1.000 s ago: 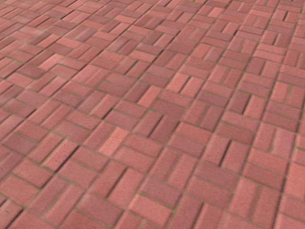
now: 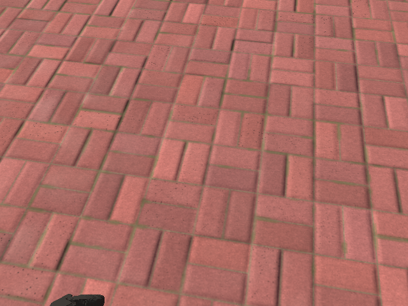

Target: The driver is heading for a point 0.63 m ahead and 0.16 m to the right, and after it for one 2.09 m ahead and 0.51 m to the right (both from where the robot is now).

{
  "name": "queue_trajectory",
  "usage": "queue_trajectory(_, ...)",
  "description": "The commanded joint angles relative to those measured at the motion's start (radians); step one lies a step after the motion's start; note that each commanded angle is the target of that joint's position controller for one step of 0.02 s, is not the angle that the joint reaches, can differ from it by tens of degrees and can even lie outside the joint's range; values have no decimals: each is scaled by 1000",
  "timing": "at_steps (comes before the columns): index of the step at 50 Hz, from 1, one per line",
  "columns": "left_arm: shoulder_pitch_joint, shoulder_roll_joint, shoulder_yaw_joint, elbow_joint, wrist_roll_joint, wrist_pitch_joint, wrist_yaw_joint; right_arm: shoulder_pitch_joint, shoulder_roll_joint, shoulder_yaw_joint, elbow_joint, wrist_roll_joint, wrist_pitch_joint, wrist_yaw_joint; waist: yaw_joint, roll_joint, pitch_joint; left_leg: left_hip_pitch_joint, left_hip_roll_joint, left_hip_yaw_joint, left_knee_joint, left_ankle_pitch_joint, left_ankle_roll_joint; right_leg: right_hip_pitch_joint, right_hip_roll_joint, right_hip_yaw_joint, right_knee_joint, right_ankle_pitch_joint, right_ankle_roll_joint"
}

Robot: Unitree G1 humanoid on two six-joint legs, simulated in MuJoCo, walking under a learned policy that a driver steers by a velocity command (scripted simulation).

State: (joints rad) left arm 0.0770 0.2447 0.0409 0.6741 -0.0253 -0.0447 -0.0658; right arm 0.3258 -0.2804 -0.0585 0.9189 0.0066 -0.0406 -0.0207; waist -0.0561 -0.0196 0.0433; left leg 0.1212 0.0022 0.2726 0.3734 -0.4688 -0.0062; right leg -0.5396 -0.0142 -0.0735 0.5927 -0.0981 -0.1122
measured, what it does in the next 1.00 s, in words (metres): walks ahead, turning right: left foot, then right foot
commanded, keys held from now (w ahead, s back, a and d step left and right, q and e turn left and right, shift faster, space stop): w+e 0.98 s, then w+q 0.02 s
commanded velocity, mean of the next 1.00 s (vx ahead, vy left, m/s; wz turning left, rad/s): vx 0.50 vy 0.00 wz -0.58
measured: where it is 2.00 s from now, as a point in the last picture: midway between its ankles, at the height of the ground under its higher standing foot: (297, 147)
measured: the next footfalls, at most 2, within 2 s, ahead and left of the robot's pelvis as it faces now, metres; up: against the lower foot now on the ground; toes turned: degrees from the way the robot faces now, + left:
left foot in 0.48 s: +0.48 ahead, +0.08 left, +0.00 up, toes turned -21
right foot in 1.00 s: +0.61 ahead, -0.28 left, +0.00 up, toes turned -39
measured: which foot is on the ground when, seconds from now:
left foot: down 0.00-0.02, up 0.04-0.46, down 0.48-1.00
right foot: down 0.00-0.50, up 0.52-0.98, down 1.00-1.00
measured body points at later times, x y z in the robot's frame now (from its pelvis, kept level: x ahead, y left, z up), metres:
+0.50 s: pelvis +0.30 +0.01 +0.01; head +0.32 +0.00 +0.45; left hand +0.43 +0.29 -0.10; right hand +0.45 -0.29 -0.07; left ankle +0.45 +0.09 -0.72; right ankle +0.14 -0.08 -0.71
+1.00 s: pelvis +0.53 -0.11 +0.00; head +0.56 -0.14 +0.45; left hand +0.86 -0.06 -0.06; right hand +0.36 -0.36 -0.12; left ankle +0.45 +0.10 -0.71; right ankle +0.58 -0.26 -0.72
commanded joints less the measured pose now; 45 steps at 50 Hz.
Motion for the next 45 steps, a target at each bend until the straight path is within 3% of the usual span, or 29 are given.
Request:
queue_trajectory(1, 383, 285, 114, 9, -2, 12, 36, -27, -160, -24, -95, -14, -9, -13, 225, -47, -259, -345, 169, -43, 699, 806, 48, 638, -69, 218, -60, -21, -129)
queue_trajectory(2, 319, 338, 117, -25, -3, 5, 39, 38, -39, 14, -143, -21, -45, 10, 110, -250, -359, -781, -73, -187, 1059, -77, -9, 946, -308, 819, -197, -162, -338)
queue_trajectory(3, 342, 250, 91, -32, 9, -5, 36, -69, -136, -5, -160, 8, -91, 31, 185, -108, -405, -886, -26, -393, 1101, -71, 21, 957, -320, 873, -290, -204, -315)
queue_trajectory(4, 310, 208, 78, -31, 17, -15, 36, -151, -153, -9, -196, 40, -110, 40, 174, -55, -265, -920, 19, -388, 1044, 12, 46, 840, -286, 714, -301, -150, -264)
queue_trajectory(5, 244, 188, 72, -34, 13, -23, 32, -158, -133, -5, -197, 29, -115, 35, 114, 53, -152, -889, 62, -377, 933, 78, 46, 671, -237, 590, -313, -26, -229)
queue_trajectory(6, 186, 155, 62, -47, 14, -28, 35, -146, -142, -12, -185, 7, -108, 28, 79, 60, -116, -830, 96, -373, 839, 115, 35, 566, -199, 504, -323, 69, -205)
queue_trajectory(7, 157, 148, 57, -62, 24, -29, 39, -123, -143, -16, -182, -2, -94, 29, 50, 31, -96, -768, 111, -375, 806, 140, 20, 483, -173, 467, -344, 130, -200)
queue_trajectory(9, 152, 161, 60, -65, 16, -31, 48, -103, -124, -15, -188, -18, -71, 27, 29, 22, -80, -730, 112, -353, 726, 170, -23, 390, -149, 418, -371, 210, -206)
queue_trajectory(11, 174, 190, 69, -58, 13, -30, 62, -156, -100, -7, -212, -26, -58, 21, 38, 8, -55, -734, 101, -332, 605, 247, -61, 323, -122, 359, -383, 240, -199)
queue_trajectory(15, 228, 210, 75, -40, 6, -15, 79, -313, -65, 11, -255, -18, -63, 26, 104, -44, -38, -643, 37, -312, 276, 521, -77, 257, -49, 297, -353, 98, -122)
queue_trajectory(17, 265, 216, 78, -25, 4, -10, 79, -360, -77, 8, -273, -5, -69, 32, 127, -61, -41, -604, 12, -319, 207, 571, -72, 269, -65, 337, -336, 35, -105)
queue_trajectory(20, 283, 199, 75, -15, -2, -4, 83, -365, -122, -9, -285, 2, -82, 42, 115, -85, -50, -590, 9, -362, 131, 507, -42, 364, -107, 434, -251, -28, -87)
queue_trajectory(22, 265, 198, 77, -19, 2, 2, 87, -311, -145, -23, -274, 5, -92, 44, 78, -117, -55, -527, 7, -358, 113, 415, -9, 393, -123, 485, -188, -14, -70)
queue_trajectory(23, 253, 177, 70, -24, 5, 5, 86, -231, -159, -35, -253, 2, -97, 40, 34, -119, -83, -420, 4, -340, 75, 409, 16, 380, -93, 477, -121, 14, -47)
queue_trajectory(24, 253, 124, 50, -35, 11, 3, 82, -114, -195, -50, -238, -14, -103, 34, -21, -77, -184, -215, 92, -408, 84, 382, 66, 319, -37, 423, 70, -8, -12)
queue_trajectory(25, 350, 55, 29, -57, 7, -2, 82, 13, -276, -69, -227, -34, -99, 26, -14, 142, -339, 141, 320, -741, 56, 248, 188, 43, 90, 289, 407, -276, 61)
queue_trajectory(26, 408, 90, 25, -73, -14, -9, 83, 58, -270, -72, -195, -16, -86, 38, 5, 365, -374, 232, 436, -1109, -62, -41, 273, -198, 89, 247, 631, -519, 86)
queue_trajectory(27, 349, 185, 48, -53, -21, -4, 84, 3, -176, -48, -218, -4, -80, 37, -16, 217, -238, 127, 400, -1017, -95, -167, 234, -268, 28, 269, 724, -433, 96)
queue_trajectory(28, 262, 208, 55, -65, -9, 3, 84, -43, -139, -37, -226, -5, -70, 33, -21, 141, -140, 5, 360, -850, -95, -72, 193, -268, -6, 227, 730, -352, 100)
queue_trajectory(29, 222, 197, 56, -74, 3, 6, 83, -86, -117, -28, -225, -12, -65, 31, -2, 103, -77, -111, 313, -725, -113, 64, 179, -234, -37, 214, 690, -288, 102)
queue_trajectory(31, 217, 162, 56, -81, -1, 14, 74, -117, -92, -19, -212, -20, -66, 26, 32, 140, -35, -231, 254, -566, -160, 213, 165, -159, -85, 203, 620, -222, 101)
queue_trajectory(33, 213, 125, 49, -89, -4, 23, 69, -109, -99, -25, -194, -13, -76, 26, 37, 138, -30, -252, 247, -475, -196, 304, 182, -155, -97, 181, 585, -192, 108)
queue_trajectory(36, 162, 107, 42, -114, 3, 27, 68, -94, -134, -37, -169, -14, -79, 24, 32, 100, -19, -221, 264, -383, -220, 429, 203, -209, -107, 181, 479, -104, 123)
queue_trajectory(41, 31, 80, 27, -141, 3, 10, 39, -74, -168, -41, -142, -7, -61, 18, -15, 81, 11, -175, 237, -212, -220, 529, 169, -163, -91, 107, 202, 113, 113)
queue_trajectory(45, -63, 78, 24, -182, -3, 8, 13, -23, -203, -49, -113, 10, -39, 18, -37, 77, 46, -80, 272, -155, -191, 602, 149, -144, -69, 50, 73, 72, 78)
